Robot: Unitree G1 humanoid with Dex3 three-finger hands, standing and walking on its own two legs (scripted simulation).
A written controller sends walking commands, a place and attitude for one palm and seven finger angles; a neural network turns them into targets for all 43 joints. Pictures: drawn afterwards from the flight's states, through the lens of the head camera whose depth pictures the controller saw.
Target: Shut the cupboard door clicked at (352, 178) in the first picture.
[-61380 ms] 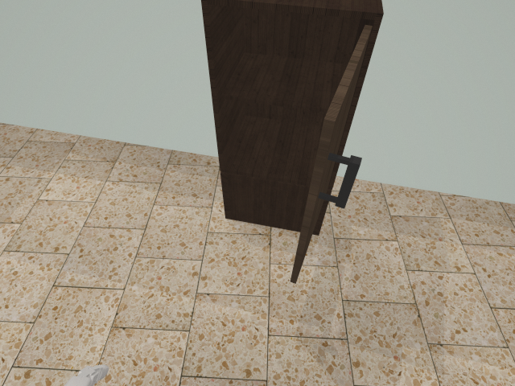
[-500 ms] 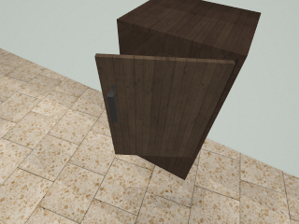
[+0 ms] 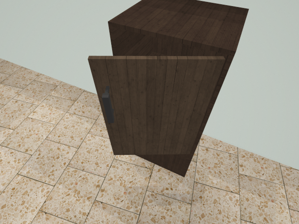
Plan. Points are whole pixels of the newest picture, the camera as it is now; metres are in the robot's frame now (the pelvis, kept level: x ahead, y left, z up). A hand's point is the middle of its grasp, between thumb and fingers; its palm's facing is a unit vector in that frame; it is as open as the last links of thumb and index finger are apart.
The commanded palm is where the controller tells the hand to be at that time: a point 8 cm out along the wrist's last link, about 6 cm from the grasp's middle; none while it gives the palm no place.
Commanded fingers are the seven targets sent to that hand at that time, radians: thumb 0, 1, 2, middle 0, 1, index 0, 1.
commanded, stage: shuffle to correct the standing spot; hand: left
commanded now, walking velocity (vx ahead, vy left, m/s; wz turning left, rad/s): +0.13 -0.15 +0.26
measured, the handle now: (109, 104) +0.49 +0.18 +0.01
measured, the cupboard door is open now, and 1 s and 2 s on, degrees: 27 27 27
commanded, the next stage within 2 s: come to a stop and stand still in 0.16 s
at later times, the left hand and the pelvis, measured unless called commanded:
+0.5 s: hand out of the picture +0.02 +0.11 -0.19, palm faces +0.13 -0.99 -0.10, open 7.4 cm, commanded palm none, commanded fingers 0.00 0.90 0.90 -0.20 -0.30 -0.20 -0.30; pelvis +0.05 -0.02 +0.00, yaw +3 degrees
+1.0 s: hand out of the picture +0.01 +0.16 -0.18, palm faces +0.06 -0.98 -0.17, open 7.4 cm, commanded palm none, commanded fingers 0.00 0.90 0.90 -0.20 -0.30 -0.20 -0.30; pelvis +0.00 -0.01 +0.00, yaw +2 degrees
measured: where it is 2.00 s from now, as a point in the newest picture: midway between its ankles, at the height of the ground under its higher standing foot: outside the picture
